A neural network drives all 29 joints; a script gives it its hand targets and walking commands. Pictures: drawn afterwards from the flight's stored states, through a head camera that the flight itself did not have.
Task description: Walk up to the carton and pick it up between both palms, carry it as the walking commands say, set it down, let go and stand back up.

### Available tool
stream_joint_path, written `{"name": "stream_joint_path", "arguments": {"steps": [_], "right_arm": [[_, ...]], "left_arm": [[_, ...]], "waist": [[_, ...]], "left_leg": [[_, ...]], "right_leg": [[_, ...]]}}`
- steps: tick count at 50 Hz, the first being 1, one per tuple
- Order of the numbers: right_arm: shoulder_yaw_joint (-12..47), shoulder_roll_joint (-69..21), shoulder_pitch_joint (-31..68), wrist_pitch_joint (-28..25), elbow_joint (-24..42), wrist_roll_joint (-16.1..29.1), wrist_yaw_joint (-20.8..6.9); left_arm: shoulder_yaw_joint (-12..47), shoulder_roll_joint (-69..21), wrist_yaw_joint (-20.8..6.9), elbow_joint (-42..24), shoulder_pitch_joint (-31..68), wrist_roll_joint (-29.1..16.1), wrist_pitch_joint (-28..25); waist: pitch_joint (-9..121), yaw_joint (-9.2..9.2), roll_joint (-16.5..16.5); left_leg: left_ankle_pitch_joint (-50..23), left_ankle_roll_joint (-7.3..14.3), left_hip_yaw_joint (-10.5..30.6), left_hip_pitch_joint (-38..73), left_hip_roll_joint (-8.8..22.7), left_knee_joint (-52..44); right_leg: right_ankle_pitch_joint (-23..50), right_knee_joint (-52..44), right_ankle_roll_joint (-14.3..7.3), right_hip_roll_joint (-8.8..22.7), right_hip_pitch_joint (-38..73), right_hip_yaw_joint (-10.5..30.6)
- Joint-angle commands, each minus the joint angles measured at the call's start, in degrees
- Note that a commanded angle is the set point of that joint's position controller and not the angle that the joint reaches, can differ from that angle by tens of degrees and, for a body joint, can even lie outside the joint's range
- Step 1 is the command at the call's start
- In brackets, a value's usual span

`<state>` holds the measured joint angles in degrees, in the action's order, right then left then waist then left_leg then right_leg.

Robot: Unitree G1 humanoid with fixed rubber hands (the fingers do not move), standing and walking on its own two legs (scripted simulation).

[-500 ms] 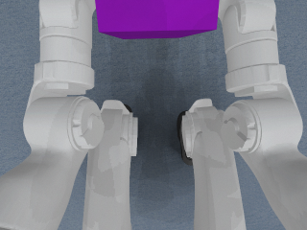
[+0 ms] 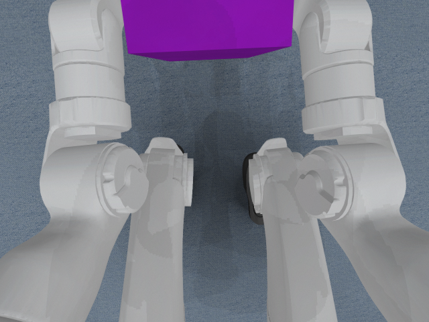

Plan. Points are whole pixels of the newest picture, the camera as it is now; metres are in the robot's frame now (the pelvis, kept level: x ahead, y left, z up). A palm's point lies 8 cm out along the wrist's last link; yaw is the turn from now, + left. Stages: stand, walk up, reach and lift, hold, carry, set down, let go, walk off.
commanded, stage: reach and lift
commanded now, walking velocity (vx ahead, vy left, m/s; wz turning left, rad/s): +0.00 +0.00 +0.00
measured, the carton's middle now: out of the picture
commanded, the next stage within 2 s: none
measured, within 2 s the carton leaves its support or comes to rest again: neither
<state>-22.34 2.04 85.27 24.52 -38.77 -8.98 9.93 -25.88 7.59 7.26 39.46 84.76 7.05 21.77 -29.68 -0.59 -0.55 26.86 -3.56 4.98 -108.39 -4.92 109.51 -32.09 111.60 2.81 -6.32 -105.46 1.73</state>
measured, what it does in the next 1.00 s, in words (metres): rises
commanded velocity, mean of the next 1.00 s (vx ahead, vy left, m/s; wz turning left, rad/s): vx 0.00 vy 0.00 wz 0.00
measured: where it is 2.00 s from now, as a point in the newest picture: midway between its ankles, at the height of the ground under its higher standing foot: (214, 196)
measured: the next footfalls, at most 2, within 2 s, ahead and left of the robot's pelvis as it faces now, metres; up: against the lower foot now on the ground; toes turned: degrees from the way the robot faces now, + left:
none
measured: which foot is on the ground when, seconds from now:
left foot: down 0.00-1.00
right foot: down 0.00-1.00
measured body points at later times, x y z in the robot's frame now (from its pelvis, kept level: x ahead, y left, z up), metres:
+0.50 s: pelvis +0.00 +0.01 +0.05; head +0.33 +0.04 +0.34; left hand +0.56 +0.16 -0.05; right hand +0.55 -0.09 -0.05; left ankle +0.15 +0.13 -0.42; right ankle +0.13 -0.12 -0.42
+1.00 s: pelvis -0.01 +0.00 +0.10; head +0.30 +0.02 +0.41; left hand +0.53 +0.15 +0.02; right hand +0.52 -0.10 +0.02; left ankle +0.15 +0.13 -0.42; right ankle +0.13 -0.12 -0.42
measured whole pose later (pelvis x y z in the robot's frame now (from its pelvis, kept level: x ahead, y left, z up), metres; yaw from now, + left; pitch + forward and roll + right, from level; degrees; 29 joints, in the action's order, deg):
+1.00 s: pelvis -0.01 +0.00 +0.10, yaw +0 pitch +17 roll -2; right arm -24.8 -3.0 70.5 26.5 -29.7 -10.6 7.6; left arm -24.6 1.4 7.4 32.9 73.6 9.3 25.1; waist -29.9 -0.9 -0.5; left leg 23.5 -2.6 5.4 -85.1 -4.3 91.6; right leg -28.0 93.0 2.6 -5.7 -82.2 2.7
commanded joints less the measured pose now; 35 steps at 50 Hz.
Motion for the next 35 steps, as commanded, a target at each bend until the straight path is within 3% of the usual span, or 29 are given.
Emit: {"name": "stream_joint_path", "arguments": {"steps": [1, 4, 6, 9, 13, 18, 21, 23, 26, 27, 28, 29, 31, 32, 35], "right_arm": [[28.4, -61.9, 37.7, -2.3, 5.2, 9.5, -16.8], [31.8, -60.5, 41.9, -2.6, 10.0, 11.0, -17.0], [37.2, -60.0, 45.9, -2.9, 17.7, 13.9, -16.7], [41.6, -58.9, 48.0, -2.1, 22.1, 16.4, -15.9], [40.7, -58.6, 44.2, -1.0, 18.4, 15.7, -15.6], [31.2, -59.6, 34.9, -0.9, 5.0, 9.9, -16.9], [29.0, -60.7, 32.7, -1.4, 5.6, 8.4, -17.9], [29.1, -61.3, 33.0, -2.0, 7.2, 8.3, -18.4], [34.9, -60.1, 39.5, -2.7, 16.6, 11.5, -18.4], [35.6, -59.6, 40.1, -2.5, 17.4, 12.0, -18.2], [36.2, -58.9, 40.6, -2.5, 16.8, 12.6, -18.2], [37.6, -58.4, 41.6, -2.4, 19.0, 12.9, -18.0], [39.6, -58.6, 43.7, -2.0, 20.4, 14.1, -17.4], [39.3, -58.9, 42.4, -1.6, 19.6, 13.6, -17.2], [36.8, -59.8, 39.9, -0.8, 13.4, 12.2, -17.2]], "left_arm": [[33.3, -67.3, -17.4, -1.0, 37.2, -8.1, 1.9], [35.1, -69.3, -17.0, 0.4, 33.8, -8.5, 2.7], [38.4, -70.4, -16.1, -4.3, 34.2, -10.4, 2.7], [41.8, -69.1, -14.5, -8.9, 35.3, -12.7, 2.8], [42.9, -68.2, -13.1, -9.6, 36.4, -13.0, 3.1], [38.7, -71.2, -14.3, -2.1, 33.7, -9.9, 3.5], [38.0, -73.8, -15.0, -1.2, 31.2, -8.4, 3.6], [38.3, -75.4, -15.1, -1.2, 30.3, -8.5, 3.6], [41.4, -76.6, -14.6, -3.7, 28.7, -10.3, 3.7], [42.6, -76.6, -14.2, -4.9, 30.4, -11.2, 3.6], [42.5, -75.6, -13.7, -5.2, 31.0, -11.1, 3.5], [43.4, -75.7, -13.5, -6.6, 30.6, -12.0, 3.5], [43.2, -73.8, -12.7, -7.0, 30.7, -12.3, 3.5], [42.9, -73.2, -12.6, -6.9, 30.8, -12.0, 3.6], [39.7, -71.5, -12.8, -4.5, 31.7, -10.4, 3.5]], "waist": [[122.4, 1.36, 3.7], [125.0, 0.51, 3.9], [133.7, -0.51, 3.6], [139.1, -1.34, 2.6], [135.2, -0.64, 1.6], [119.8, 2.73, 3.7], [120.3, 4.09, 6.3], [123.3, 3.99, 7.2], [132.3, 3.12, 6.3], [133.1, 4.12, 6.4], [132.1, 2.58, 7.3], [134.5, 3.29, 6.0], [134.0, 1.59, 3.6], [133.4, 1.78, 2.4], [125.0, 0.78, 1.3]], "left_leg": [[-9.9, 2.1, -10.2, 42.1, -4.4, -10.0], [-12.8, 2.0, -9.7, 45.2, -4.6, -10.6], [-18.5, 2.1, -9.0, 51.1, -5.0, -10.5], [-21.6, 2.1, -8.3, 56.1, -5.6, -11.2], [-18.2, 1.8, -7.3, 57.0, -5.3, -13.1], [-8.2, 1.2, -7.1, 51.7, -4.7, -16.6], [-9.1, 0.8, -7.1, 55.2, -4.6, -18.0], [-12.5, 0.6, -6.7, 58.1, -4.8, -18.4], [-18.4, 0.7, -6.1, 64.5, -5.2, -18.5], [-18.5, 0.7, -5.8, 65.4, -5.1, -18.7], [-18.6, 0.7, -5.9, 64.6, -5.2, -18.9], [-19.1, 0.9, -5.6, 66.8, -5.3, -19.3], [-17.5, 1.4, -5.7, 65.8, -5.2, -19.8], [-15.8, 1.5, -5.5, 65.6, -5.2, -20.6], [-8.5, 2.1, -5.9, 60.4, -4.9, -22.8]], "right_leg": [[12.2, -14.1, -1.1, -3.9, 32.0, -6.4], [13.8, -14.5, -0.9, -4.1, 31.9, -6.7], [18.8, -14.4, -0.8, -4.3, 36.5, -6.5], [20.7, -14.9, -0.3, -4.6, 40.4, -6.1], [16.8, -16.7, -0.4, -4.5, 39.0, -5.7], [8.5, -19.9, -1.9, -4.1, 31.9, -6.2], [9.4, -20.8, -2.2, -4.4, 30.9, -6.8], [11.9, -21.2, -2.3, -4.6, 31.9, -7.0], [16.8, -21.3, -1.6, -5.1, 36.3, -7.4], [16.7, -21.7, -1.6, -5.2, 37.2, -7.1], [16.5, -21.8, -1.6, -4.8, 37.0, -6.5], [16.7, -22.3, -1.5, -5.0, 39.2, -6.6], [15.2, -23.3, -1.2, -4.7, 41.8, -5.6], [13.9, -24.0, -1.0, -4.6, 42.7, -5.7], [7.7, -26.0, -1.1, -4.0, 41.4, -4.9]]}}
